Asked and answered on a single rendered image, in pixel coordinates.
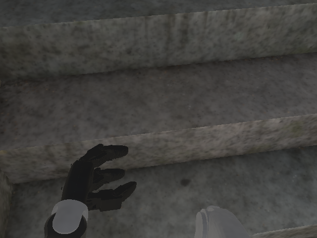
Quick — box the robot left forearm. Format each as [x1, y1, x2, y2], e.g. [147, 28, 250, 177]
[44, 199, 88, 238]

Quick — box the robot right thigh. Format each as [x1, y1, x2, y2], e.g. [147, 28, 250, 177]
[195, 207, 251, 238]

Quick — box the robot left hand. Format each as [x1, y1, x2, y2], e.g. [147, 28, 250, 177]
[61, 144, 137, 212]

